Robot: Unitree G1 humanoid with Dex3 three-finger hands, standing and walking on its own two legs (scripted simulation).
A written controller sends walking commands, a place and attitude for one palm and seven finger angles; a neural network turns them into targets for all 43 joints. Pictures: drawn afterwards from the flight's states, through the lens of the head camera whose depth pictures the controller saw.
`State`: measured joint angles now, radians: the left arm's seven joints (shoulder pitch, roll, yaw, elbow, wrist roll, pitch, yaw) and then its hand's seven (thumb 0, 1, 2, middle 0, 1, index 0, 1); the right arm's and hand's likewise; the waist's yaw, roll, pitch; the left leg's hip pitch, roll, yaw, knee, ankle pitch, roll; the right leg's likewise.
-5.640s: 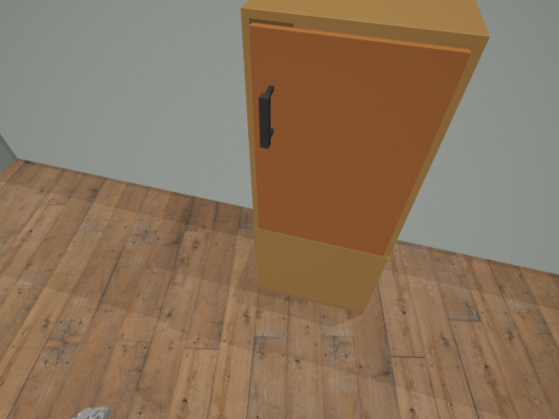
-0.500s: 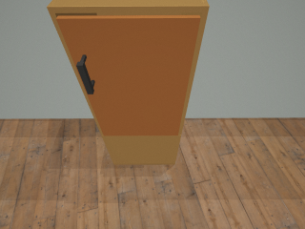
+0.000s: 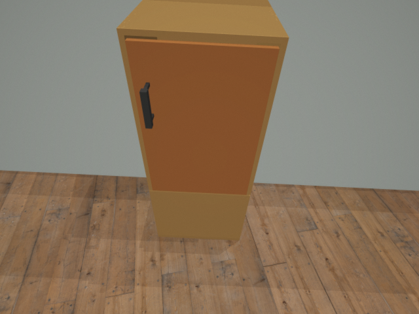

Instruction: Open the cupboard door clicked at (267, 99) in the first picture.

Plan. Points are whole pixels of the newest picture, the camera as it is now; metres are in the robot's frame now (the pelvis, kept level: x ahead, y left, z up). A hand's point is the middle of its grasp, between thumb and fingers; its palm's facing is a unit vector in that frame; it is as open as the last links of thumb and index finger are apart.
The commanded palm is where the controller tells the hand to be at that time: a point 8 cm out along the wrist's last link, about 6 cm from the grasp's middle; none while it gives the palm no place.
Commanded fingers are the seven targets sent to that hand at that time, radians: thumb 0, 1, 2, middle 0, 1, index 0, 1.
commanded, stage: come to a stop and stand still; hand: left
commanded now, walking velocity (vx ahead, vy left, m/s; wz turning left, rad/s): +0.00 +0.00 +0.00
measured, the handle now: (148, 105) +0.63 +0.22 +0.08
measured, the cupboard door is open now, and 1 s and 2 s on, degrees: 0 0 0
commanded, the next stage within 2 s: look again from close up in 0.42 s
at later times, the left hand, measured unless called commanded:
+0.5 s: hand out of the picture -0.05 +0.16 -0.18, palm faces +0.03 -0.99 -0.15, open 7.4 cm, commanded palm none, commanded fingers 0.00 0.90 0.90 -0.20 -0.30 -0.20 -0.30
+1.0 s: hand out of the picture -0.02 +0.18 -0.18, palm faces +0.02 -0.98 -0.18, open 7.4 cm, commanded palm none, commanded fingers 0.00 0.90 0.90 -0.20 -0.30 -0.20 -0.30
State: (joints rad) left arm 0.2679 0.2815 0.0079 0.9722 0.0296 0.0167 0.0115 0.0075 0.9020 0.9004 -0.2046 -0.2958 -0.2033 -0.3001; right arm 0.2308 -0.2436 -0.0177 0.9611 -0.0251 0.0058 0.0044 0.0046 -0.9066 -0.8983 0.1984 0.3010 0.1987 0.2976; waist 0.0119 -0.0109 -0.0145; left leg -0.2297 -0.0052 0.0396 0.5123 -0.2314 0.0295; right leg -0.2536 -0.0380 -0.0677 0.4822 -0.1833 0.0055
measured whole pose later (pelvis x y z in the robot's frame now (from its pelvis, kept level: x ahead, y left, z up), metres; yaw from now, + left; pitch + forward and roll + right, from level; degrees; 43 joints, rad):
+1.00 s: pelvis +0.00 +0.01 +0.00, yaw -1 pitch -1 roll +0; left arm 0.37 0.13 0.01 1.07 0.03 -0.01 0.04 0.01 0.90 0.90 -0.20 -0.30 -0.20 -0.30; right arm 0.32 -0.13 -0.03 1.10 -0.01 0.00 -0.01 0.00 -0.91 -0.90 0.20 0.30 0.20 0.30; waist 0.00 -0.01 0.01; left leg -0.26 -0.02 0.07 0.50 -0.22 0.05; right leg -0.29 -0.04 -0.01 0.47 -0.16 0.03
